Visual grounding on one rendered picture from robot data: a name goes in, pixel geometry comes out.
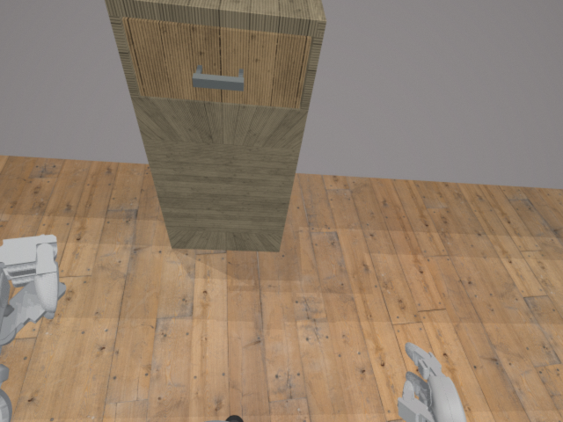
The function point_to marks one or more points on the left robot hand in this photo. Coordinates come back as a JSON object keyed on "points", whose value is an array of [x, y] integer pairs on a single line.
{"points": [[29, 262]]}

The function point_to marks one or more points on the cabinet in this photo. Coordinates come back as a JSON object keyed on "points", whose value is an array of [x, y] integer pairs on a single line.
{"points": [[223, 172]]}

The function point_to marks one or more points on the drawer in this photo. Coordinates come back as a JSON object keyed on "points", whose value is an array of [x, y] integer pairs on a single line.
{"points": [[166, 54]]}

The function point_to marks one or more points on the handle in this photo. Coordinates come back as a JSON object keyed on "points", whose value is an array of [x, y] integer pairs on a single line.
{"points": [[231, 83]]}

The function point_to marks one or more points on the right robot hand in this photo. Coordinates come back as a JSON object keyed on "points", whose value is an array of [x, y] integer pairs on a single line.
{"points": [[438, 397]]}

